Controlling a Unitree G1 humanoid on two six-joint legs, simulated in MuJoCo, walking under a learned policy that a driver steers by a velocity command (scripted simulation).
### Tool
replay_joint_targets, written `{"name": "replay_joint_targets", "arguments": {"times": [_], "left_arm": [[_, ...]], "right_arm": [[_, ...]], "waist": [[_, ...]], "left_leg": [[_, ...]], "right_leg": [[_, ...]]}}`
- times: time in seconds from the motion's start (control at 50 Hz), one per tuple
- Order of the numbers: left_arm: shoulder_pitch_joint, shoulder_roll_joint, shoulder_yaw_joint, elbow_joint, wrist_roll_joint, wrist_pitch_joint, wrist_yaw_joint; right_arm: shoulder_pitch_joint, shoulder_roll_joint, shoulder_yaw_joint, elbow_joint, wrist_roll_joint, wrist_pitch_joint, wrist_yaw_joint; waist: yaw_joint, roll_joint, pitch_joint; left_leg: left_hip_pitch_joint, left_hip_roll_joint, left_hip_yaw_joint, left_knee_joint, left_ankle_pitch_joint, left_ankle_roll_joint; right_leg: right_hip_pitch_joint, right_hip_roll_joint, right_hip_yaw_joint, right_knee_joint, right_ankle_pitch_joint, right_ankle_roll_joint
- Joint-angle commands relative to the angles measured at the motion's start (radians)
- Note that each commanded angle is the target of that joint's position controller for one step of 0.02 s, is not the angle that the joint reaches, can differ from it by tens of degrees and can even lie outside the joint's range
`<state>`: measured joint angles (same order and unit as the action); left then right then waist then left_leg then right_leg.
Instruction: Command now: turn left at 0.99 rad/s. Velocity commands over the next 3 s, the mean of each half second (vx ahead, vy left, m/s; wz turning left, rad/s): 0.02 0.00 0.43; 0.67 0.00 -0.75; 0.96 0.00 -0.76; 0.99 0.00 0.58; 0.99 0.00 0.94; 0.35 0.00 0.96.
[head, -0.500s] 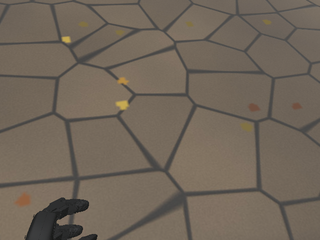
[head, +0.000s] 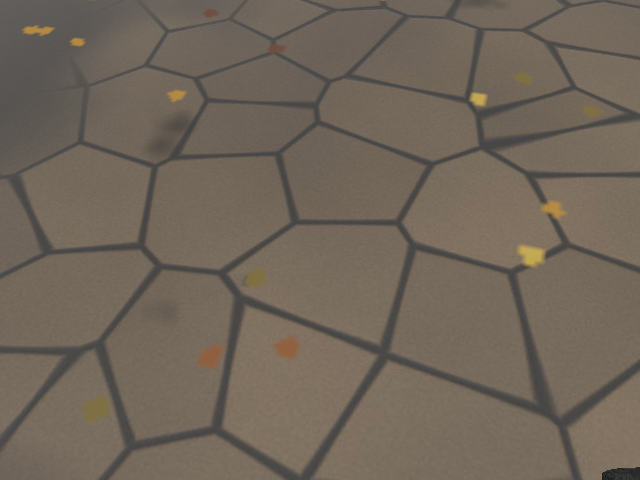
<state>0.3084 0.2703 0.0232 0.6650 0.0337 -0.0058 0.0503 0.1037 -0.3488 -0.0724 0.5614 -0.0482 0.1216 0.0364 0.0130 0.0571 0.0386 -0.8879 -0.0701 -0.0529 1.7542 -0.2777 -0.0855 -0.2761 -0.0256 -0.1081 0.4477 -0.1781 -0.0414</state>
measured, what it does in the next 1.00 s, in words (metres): walks ahead: left foot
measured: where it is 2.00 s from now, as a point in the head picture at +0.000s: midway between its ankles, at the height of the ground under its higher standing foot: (550, 268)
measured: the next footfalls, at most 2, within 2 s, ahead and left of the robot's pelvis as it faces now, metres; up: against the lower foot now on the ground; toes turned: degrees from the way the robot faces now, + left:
left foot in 0.30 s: +0.10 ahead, +0.17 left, +0.00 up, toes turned +16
right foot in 1.02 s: +0.38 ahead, -0.15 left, +0.00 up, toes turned -21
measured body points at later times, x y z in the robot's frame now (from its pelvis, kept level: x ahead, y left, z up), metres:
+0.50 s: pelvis +0.05 +0.07 -0.01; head +0.04 +0.11 +0.44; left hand +0.08 +0.35 -0.15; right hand +0.22 -0.13 -0.10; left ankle +0.07 +0.15 -0.74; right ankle +0.07 -0.08 -0.65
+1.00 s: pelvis +0.25 -0.02 -0.03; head +0.26 -0.05 +0.42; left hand +0.52 +0.19 -0.09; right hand +0.19 -0.30 -0.17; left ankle +0.07 +0.16 -0.74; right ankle +0.34 -0.13 -0.73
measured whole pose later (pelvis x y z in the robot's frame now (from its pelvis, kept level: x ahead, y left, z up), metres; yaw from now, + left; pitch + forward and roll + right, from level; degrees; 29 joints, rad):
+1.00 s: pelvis +0.25 -0.02 -0.03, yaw -12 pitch +2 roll +1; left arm 0.07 0.29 0.06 0.65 0.01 0.03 -0.09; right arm 0.43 -0.33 -0.08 0.84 -0.05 -0.05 -0.01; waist -0.05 0.04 -0.02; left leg 0.16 0.19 0.47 0.40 -0.48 -0.15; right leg -0.62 -0.09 -0.13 0.84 -0.33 -0.17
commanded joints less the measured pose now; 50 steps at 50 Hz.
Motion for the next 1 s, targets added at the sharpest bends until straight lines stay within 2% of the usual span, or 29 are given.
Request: {"name": "replay_joint_targets", "arguments": {"times": [0.02,0.08,0.12,0.16,0.18,0.2,0.22,0.24,0.26,0.28,0.3,0.32,0.34,0.36,0.38,0.42,0.44,0.46,0.48,0.52,0.6,0.68,0.76,0.86,0.92,0.94,0.96,0.98,1.0], "left_arm": [[0.004,0.152,0.050,-0.069,0.000,-0.028,0.010],[0.034,0.155,0.061,-0.060,0.008,-0.030,0.012],[0.007,0.155,0.066,-0.067,0.015,-0.028,0.012],[-0.001,0.177,0.077,-0.072,0.016,-0.018,0.005],[0.036,0.200,0.086,-0.057,0.018,-0.008,0.000],[0.020,0.155,0.071,-0.063,0.027,0.009,0.002],[0.013,0.175,0.079,-0.065,0.027,0.017,0.001],[-0.046,0.210,0.090,-0.063,0.014,0.024,-0.005],[-0.051,0.189,0.086,-0.056,0.008,0.034,-0.013],[-0.037,0.140,0.074,-0.046,0.010,0.047,-0.029],[-0.028,0.037,0.049,-0.060,0.016,0.066,-0.055],[0.052,-0.028,0.028,-0.084,0.004,0.076,-0.066],[-0.007,0.058,0.045,-0.090,0.002,0.087,-0.063],[-0.025,0.075,0.046,-0.063,-0.005,0.083,-0.051],[-0.033,0.091,0.052,-0.029,-0.002,0.075,-0.044],[0.021,0.130,0.074,0.030,-0.007,0.079,-0.046],[0.024,0.132,0.080,0.036,-0.010,0.079,-0.052],[0.043,0.122,0.079,0.041,-0.009,0.074,-0.062],[0.047,0.114,0.079,0.044,-0.005,0.069,-0.074],[-0.011,0.099,0.079,0.028,-0.001,0.060,-0.098],[-0.087,0.063,0.077,0.008,0.004,0.046,-0.119],[-0.124,0.059,0.078,-0.008,0.005,0.052,-0.132],[-0.203,0.059,0.073,-0.038,-0.003,0.053,-0.144],[-0.316,0.058,0.059,-0.082,-0.011,0.043,-0.161],[-0.373,0.059,0.050,-0.097,-0.017,0.036,-0.161],[-0.375,0.059,0.047,-0.097,-0.020,0.033,-0.156],[-0.335,0.064,0.048,-0.086,-0.024,0.032,-0.145],[-0.242,0.084,0.057,-0.060,-0.032,0.028,-0.128],[-0.076,0.105,0.072,-0.012,-0.045,0.015,-0.110]], "right_arm": [[-0.065,-0.043,-0.011,-0.101,-0.005,0.000,-0.002],[-0.118,-0.021,-0.006,-0.130,-0.001,-0.001,0.004],[-0.127,0.003,0.004,-0.138,0.008,-0.007,0.018],[-0.133,0.036,0.017,-0.143,0.042,-0.019,0.030],[-0.117,0.022,0.012,-0.132,0.053,-0.022,0.031],[-0.086,-0.026,-0.012,-0.107,0.068,-0.030,0.028],[-0.048,-0.015,-0.013,-0.088,0.074,-0.042,0.032],[0.041,0.023,-0.003,-0.064,0.076,-0.051,0.032],[0.128,0.005,-0.009,-0.021,0.065,-0.059,0.025],[0.186,-0.017,-0.016,0.002,0.060,-0.072,0.011],[0.204,-0.055,0.002,-0.016,0.042,-0.099,-0.006],[0.178,-0.151,0.007,-0.086,0.055,-0.116,-0.019],[0.165,-0.147,-0.007,-0.057,0.040,-0.109,-0.048],[0.108,-0.083,0.019,-0.029,0.033,-0.105,-0.060],[0.046,-0.026,0.033,-0.026,0.035,-0.101,-0.068],[0.009,0.008,0.044,-0.022,0.032,-0.102,-0.082],[0.022,0.004,0.041,-0.013,0.030,-0.105,-0.083],[0.068,-0.010,0.032,0.003,0.022,-0.111,-0.078],[0.100,-0.021,0.023,0.014,0.017,-0.118,-0.072],[0.146,-0.026,0.014,0.031,0.019,-0.134,-0.066],[0.231,-0.036,-0.003,0.073,0.020,-0.168,-0.066],[0.252,-0.057,-0.015,0.104,0.024,-0.187,-0.062],[0.272,-0.076,-0.025,0.133,0.015,-0.193,-0.058],[0.295,-0.105,-0.037,0.175,0.003,-0.195,-0.058],[0.315,-0.109,-0.040,0.210,-0.007,-0.191,-0.053],[0.320,-0.113,-0.040,0.221,-0.009,-0.186,-0.050],[0.304,-0.125,-0.040,0.227,-0.007,-0.180,-0.046],[0.295,-0.148,-0.044,0.232,-0.002,-0.174,-0.042],[0.271,-0.176,-0.048,0.230,0.012,-0.163,-0.033]], "waist": [[-0.003,-0.166,-0.089],[0.017,-0.181,-0.095],[0.017,-0.201,-0.101],[0.032,-0.256,-0.108],[0.047,-0.284,-0.104],[0.013,-0.210,-0.066],[0.000,-0.177,-0.042],[-0.068,-0.184,-0.053],[-0.094,-0.149,-0.063],[-0.122,-0.038,-0.040],[-0.092,0.202,0.033],[-0.017,0.247,-0.048],[-0.078,0.221,-0.150],[-0.027,0.230,-0.087],[-0.014,0.242,-0.031],[0.019,0.192,-0.012],[0.029,0.130,-0.024],[0.034,0.082,-0.065],[0.032,0.074,-0.082],[0.008,0.073,-0.057],[-0.022,0.022,-0.041],[-0.021,0.023,-0.032],[-0.037,0.032,0.020],[-0.063,0.041,0.081],[-0.072,0.029,0.124],[-0.069,0.025,0.125],[-0.038,0.029,0.095],[0.013,0.025,0.036],[0.103,0.006,-0.064]], "left_leg": [[-0.119,0.040,0.007,-0.024,0.013,-0.009],[-0.079,0.098,0.010,-0.222,-0.001,-0.001],[0.069,0.140,0.026,-0.496,0.013,0.016],[0.365,0.118,0.081,-0.824,-0.125,0.056],[0.471,0.080,0.135,-0.898,-0.224,0.072],[0.524,0.070,0.111,-0.915,-0.150,0.094],[0.641,0.050,0.115,-0.931,-0.138,0.100],[0.736,0.041,0.137,-1.033,-0.078,0.116],[0.836,0.026,0.126,-1.048,-0.041,0.123],[0.860,0.080,0.003,-1.139,-0.054,0.116],[0.742,0.272,-0.279,-1.316,-0.091,0.092],[0.695,0.518,-0.573,-1.422,0.377,0.129],[0.631,0.491,-0.609,-1.520,0.178,0.190],[0.582,0.430,-0.491,-1.532,-0.102,0.172],[0.559,0.362,-0.369,-1.532,-0.233,0.149],[0.523,0.316,-0.199,-1.510,-0.059,0.152],[0.535,0.315,-0.158,-1.491,0.050,0.173],[0.584,0.311,-0.150,-1.508,-0.051,0.190],[0.642,0.320,-0.171,-1.531,-0.215,0.200],[0.717,0.349,-0.202,-1.589,-0.419,0.199],[0.830,0.406,-0.140,-1.620,-0.420,0.208],[0.827,0.440,-0.022,-1.646,-0.416,0.204],[0.838,0.471,0.082,-1.652,-0.395,0.191],[0.912,0.488,0.220,-1.667,-0.353,0.170],[0.988,0.475,0.316,-1.646,-0.226,0.166],[1.007,0.465,0.354,-1.614,-0.115,0.163],[1.002,0.444,0.406,-1.532,0.158,0.152],[0.983,0.428,0.445,-1.375,0.531,0.151],[0.927,0.420,0.457,-1.127,0.851,0.157]], "right_leg": [[0.182,-0.290,0.232,-0.147,0.044,-0.211],[0.223,-0.328,0.186,-0.135,0.021,-0.194],[0.172,-0.326,0.112,-0.120,-0.049,-0.146],[0.031,-0.294,0.029,-0.130,-0.180,-0.094],[-0.003,-0.301,0.018,-0.127,-0.214,-0.083],[-0.112,-0.275,-0.018,-0.120,-0.301,-0.051],[-0.201,-0.272,-0.048,-0.096,-0.380,-0.024],[-0.205,-0.285,-0.060,-0.060,-0.410,-0.019],[-0.250,-0.272,-0.076,0.039,-0.413,-0.010],[-0.284,-0.219,-0.098,0.234,-0.416,0.013],[-0.406,-0.132,-0.070,0.568,-0.555,0.044],[-0.429,-0.050,0.065,0.701,-0.510,0.066],[-0.361,-0.026,0.180,0.684,-0.392,0.048],[-0.348,-0.023,0.206,0.677,-0.306,0.038],[-0.359,0.004,0.213,0.696,-0.253,0.038],[-0.315,0.036,0.216,0.765,-0.178,0.056],[-0.309,0.043,0.204,0.806,-0.161,0.063],[-0.321,0.036,0.190,0.817,-0.134,0.064],[-0.376,0.029,0.177,0.834,-0.111,0.060],[-0.502,0.010,0.179,0.822,-0.057,0.053],[-0.635,-0.010,0.176,0.769,-0.006,0.047],[-0.641,-0.037,0.140,0.714,0.027,0.050],[-0.654,-0.072,0.117,0.625,0.058,0.039],[-0.627,-0.112,0.047,0.492,0.006,-0.031],[-0.601,-0.114,-0.004,0.434,-0.072,-0.096],[-0.567,-0.099,-0.033,0.414,-0.111,-0.119],[-0.464,-0.053,-0.079,0.393,-0.174,-0.144],[-0.310,0.023,-0.130,0.390,-0.239,-0.165],[-0.080,0.108,-0.155,0.366,-0.225,-0.184]]}}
